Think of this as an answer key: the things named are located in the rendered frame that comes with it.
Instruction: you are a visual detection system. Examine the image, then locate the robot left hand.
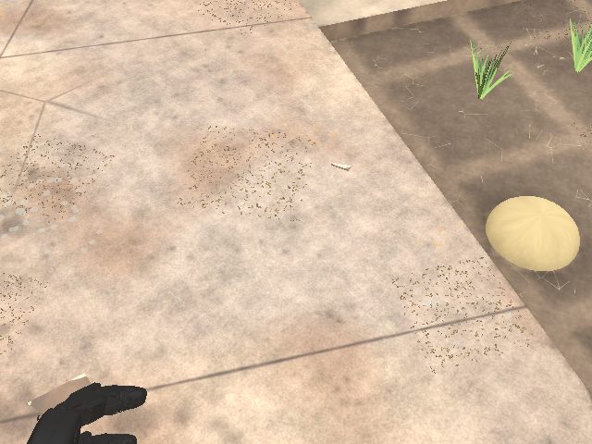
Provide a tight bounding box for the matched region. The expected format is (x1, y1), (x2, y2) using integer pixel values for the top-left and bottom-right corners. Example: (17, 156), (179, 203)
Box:
(27, 382), (147, 444)

